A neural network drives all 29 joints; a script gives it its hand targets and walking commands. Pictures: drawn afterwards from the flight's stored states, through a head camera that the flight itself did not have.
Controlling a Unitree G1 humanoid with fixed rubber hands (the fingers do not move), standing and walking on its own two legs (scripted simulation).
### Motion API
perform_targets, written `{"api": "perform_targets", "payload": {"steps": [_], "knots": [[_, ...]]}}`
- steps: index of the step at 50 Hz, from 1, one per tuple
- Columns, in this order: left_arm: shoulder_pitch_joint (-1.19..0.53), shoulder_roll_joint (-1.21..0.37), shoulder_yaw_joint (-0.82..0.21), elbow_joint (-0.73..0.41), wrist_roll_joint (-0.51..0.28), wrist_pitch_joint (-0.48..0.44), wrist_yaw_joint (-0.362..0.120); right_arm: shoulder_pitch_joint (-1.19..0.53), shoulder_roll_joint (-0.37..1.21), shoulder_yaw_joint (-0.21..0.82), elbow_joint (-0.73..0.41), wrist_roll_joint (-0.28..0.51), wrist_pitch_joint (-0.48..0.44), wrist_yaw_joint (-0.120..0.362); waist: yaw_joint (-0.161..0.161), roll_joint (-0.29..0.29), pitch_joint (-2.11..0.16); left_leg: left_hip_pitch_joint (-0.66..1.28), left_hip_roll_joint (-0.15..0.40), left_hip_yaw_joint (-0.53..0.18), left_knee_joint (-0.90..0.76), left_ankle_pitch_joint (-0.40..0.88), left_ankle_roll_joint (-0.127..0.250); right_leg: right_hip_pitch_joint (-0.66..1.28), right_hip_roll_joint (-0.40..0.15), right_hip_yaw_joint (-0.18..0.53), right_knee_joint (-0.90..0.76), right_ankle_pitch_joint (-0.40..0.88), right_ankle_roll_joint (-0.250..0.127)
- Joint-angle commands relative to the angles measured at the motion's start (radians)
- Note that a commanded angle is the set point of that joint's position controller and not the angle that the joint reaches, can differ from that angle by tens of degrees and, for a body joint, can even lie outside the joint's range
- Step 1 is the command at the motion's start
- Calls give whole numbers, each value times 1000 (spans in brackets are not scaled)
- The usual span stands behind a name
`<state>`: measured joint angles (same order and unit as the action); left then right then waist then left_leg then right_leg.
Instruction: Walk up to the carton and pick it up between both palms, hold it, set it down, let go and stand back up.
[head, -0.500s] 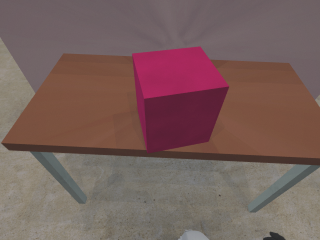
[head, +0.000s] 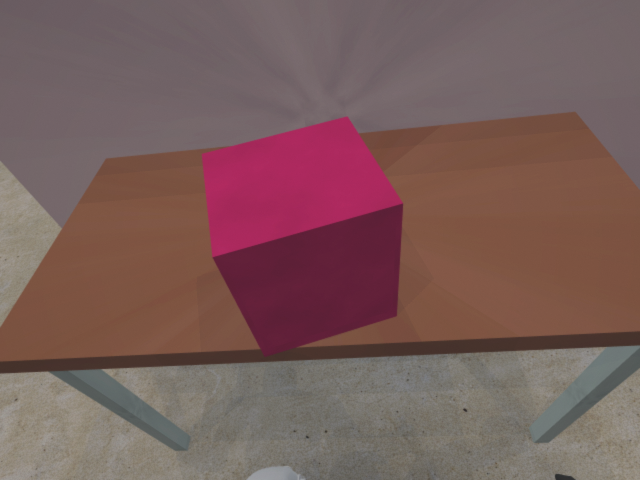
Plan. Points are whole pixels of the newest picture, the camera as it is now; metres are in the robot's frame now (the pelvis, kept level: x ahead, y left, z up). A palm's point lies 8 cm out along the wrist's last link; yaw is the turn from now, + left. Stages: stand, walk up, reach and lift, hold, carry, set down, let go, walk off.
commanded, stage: walk up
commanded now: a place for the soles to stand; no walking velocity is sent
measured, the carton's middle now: (305, 239) +0.42 +0.02 +0.06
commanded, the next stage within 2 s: none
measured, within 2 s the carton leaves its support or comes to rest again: neither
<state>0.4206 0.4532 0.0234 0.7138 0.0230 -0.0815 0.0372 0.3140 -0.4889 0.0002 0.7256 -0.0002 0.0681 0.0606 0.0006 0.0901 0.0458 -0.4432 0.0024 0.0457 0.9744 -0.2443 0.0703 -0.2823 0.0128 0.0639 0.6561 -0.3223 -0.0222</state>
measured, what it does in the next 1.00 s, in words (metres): steps to the left: left foot, then right foot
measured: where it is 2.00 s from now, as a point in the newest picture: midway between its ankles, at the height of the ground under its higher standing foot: outside the picture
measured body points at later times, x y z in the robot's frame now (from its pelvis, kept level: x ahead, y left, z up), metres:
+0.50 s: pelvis +0.04 +0.20 +0.01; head +0.05 +0.22 +0.45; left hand +0.08 +0.53 -0.10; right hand +0.15 -0.12 -0.07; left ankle +0.07 +0.21 -0.72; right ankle +0.04 +0.00 -0.65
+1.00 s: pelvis -0.08 +0.33 -0.04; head -0.07 +0.40 +0.40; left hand +0.01 +0.68 -0.17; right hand -0.02 -0.02 -0.08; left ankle +0.06 +0.49 -0.72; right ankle -0.05 +0.15 -0.65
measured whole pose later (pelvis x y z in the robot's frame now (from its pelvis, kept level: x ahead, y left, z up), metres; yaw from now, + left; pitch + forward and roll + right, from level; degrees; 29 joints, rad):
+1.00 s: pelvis -0.08 +0.33 -0.04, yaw -1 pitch -7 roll -3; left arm 0.26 0.55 0.09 0.74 0.04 0.09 -0.03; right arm 0.30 -0.45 0.00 0.85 0.00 -0.03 -0.07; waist 0.03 -0.11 0.16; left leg -0.51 0.11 -0.11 0.92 -0.38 -0.07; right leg -0.52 0.10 0.16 1.33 -0.47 -0.02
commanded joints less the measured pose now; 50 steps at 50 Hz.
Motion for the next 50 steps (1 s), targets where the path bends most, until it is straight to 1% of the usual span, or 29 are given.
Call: {"api": "perform_targets", "payload": {"steps": [1,5,9,11,12,13,14,16,18,20,22,23,25,26,27,28,29,31,33,34,35,36,38,39,40,42,44,48,50], "knots": [[151,263,122,-9,-21,-26,41,-57,-167,-121,-75,-47,-5,-3,23,-118,39,-283,79,-194,123,-57,-72,191,-267,399,-302,237,-90],[127,289,125,-20,-18,-31,46,-63,-144,-115,-120,-49,-27,-7,15,-235,8,-307,110,-211,33,-168,-57,263,-317,370,-166,563,-214],[43,314,124,-48,-17,-28,56,-99,-158,-128,-145,-47,-48,-4,13,-211,-17,-235,173,-246,-117,-255,-39,192,-422,393,-112,461,-278],[-19,300,108,-37,-28,-15,54,-9,-152,-129,-92,-45,-73,-11,-45,-240,-43,-48,153,-238,-377,-166,-32,133,-360,290,24,539,-219],[-83,259,94,-76,-29,-2,47,149,-179,-151,-37,-45,-101,-16,-132,-152,-65,230,141,-293,-597,-50,-46,-72,-235,158,241,409,-137],[-70,146,53,-67,-36,2,38,186,-262,-179,16,-39,-114,-28,-130,129,-12,419,192,-359,-675,104,-95,-304,-20,8,433,61,-39],[39,98,27,-43,-41,12,43,170,-271,-175,-7,-34,-102,-42,-98,208,-32,478,282,-429,-652,420,-155,-447,64,-12,517,-199,-13],[74,171,42,-3,-28,28,36,94,-230,-156,-35,-13,-102,-54,-41,-22,-76,467,345,-449,-600,431,-70,-391,28,26,527,-189,-3],[20,176,52,19,-31,48,31,96,-182,-149,-26,-9,-104,-68,-54,-52,5,360,236,-246,-597,694,-230,-336,-12,66,572,-97,-20],[120,155,65,24,-48,62,28,46,-148,-144,-44,9,-100,-84,-5,155,21,296,116,-52,-653,934,-470,-177,50,25,439,-137,-20],[220,170,85,61,-42,73,27,-59,-130,-133,-35,8,-87,-90,47,281,18,288,39,37,-670,1074,-547,-61,87,-27,343,-208,12],[196,168,87,49,-30,81,24,-68,-109,-123,-57,3,-79,-98,27,182,9,313,37,31,-654,958,-487,-83,76,-50,329,-142,21],[288,167,95,106,-25,88,29,-181,-117,-137,-74,9,-70,-98,110,173,55,256,-51,147,-571,1075,-535,25,68,-144,85,-128,-21],[482,219,136,158,-25,84,39,-316,-160,-161,-133,5,-62,-99,248,87,21,191,-108,161,-180,1208,-600,171,13,-172,-196,-72,-78],[591,239,162,172,-30,72,56,-468,-163,-155,-189,36,-67,-107,421,-193,24,83,-180,136,346,1151,-509,269,-93,-110,-524,206,-196],[388,255,163,124,-28,49,76,-394,-100,-110,-216,63,-78,-98,356,-875,28,-337,-143,-186,831,-418,-256,344,-363,499,-362,423,-345],[37,163,112,-2,2,50,58,-139,-149,-96,-126,38,-90,-112,79,-500,55,-151,81,-606,617,-665,-55,-48,-400,672,-90,475,-318],[-409,142,91,-122,26,97,23,328,-191,-138,43,15,-84,-107,-258,-228,-47,531,151,-421,220,-419,95,-655,-167,182,-68,211,-124],[-563,256,78,-142,23,81,35,414,-228,-144,69,-19,-52,-95,-322,-193,58,120,270,-643,-184,-434,162,-543,-124,118,274,-99,-115],[-398,233,75,-74,-8,69,28,221,-201,-137,50,-43,-42,-79,-163,-152,57,220,158,-320,-75,-238,90,-614,-112,177,89,-314,-139],[-303,227,69,-66,17,71,11,133,-144,-149,56,-15,-55,-83,-113,-203,39,420,47,-73,-7,-19,-5,-697,-97,214,-57,-366,-133],[-225,223,78,-86,30,91,-4,106,-130,-135,50,1,-75,-94,-84,-115,66,467,10,-20,-199,-70,-69,-667,-60,228,50,-205,-146],[15,111,83,-98,54,122,-29,148,-260,-154,92,-16,-98,-127,3,260,4,308,122,-251,-411,-225,-103,-582,102,78,538,-320,-67],[60,154,100,-91,61,155,-38,17,-415,-188,47,-13,-92,-149,21,257,-19,-10,383,-818,-728,-678,5,-525,120,119,752,-289,15],[17,250,135,-60,68,182,-41,-92,-406,-184,38,-27,-99,-164,38,173,75,-196,389,-954,-847,-916,42,-395,85,168,870,-228,27],[-55,299,165,-9,70,189,-57,-113,-351,-169,75,-51,-118,-173,71,45,256,-246,363,-919,-798,-946,76,-451,30,174,820,-229,21],[-22,276,177,32,46,187,-69,-97,-359,-184,54,-42,-128,-169,87,178,171,-148,291,-570,-668,-667,37,-434,37,124,767,-108,3],[142,219,160,54,34,194,-102,-130,-304,-186,24,-52,-119,-150,130,336,-64,-54,183,-336,-602,-520,-2,-143,56,-61,773,-111,26],[106,194,156,56,31,207,-107,-111,-283,-176,61,-70,-117,-147,123,251,-73,-3,197,-363,-595,-512,11,-138,51,-60,684,-157,17]]}}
